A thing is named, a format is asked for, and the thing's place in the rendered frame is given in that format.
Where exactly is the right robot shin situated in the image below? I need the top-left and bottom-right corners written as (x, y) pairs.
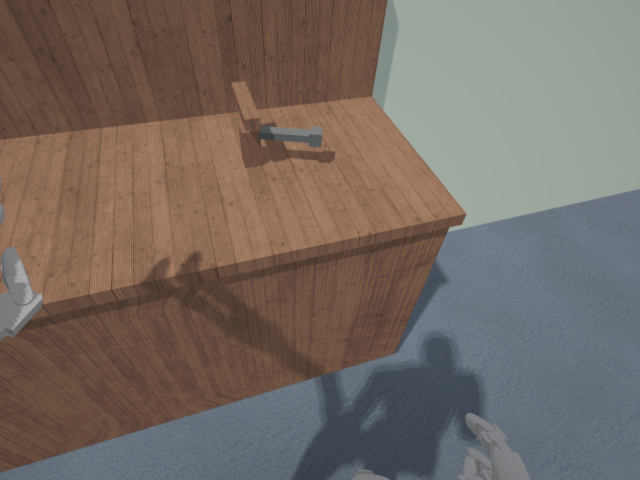
top-left (353, 470), bottom-right (373, 478)

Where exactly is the right robot hand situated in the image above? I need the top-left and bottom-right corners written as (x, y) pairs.
top-left (458, 413), bottom-right (530, 480)

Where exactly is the tap lever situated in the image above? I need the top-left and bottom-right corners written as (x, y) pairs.
top-left (258, 126), bottom-right (323, 148)

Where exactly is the counter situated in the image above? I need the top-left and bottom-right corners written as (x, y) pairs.
top-left (0, 0), bottom-right (466, 473)

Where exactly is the left robot hand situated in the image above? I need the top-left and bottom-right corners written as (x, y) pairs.
top-left (0, 177), bottom-right (43, 341)

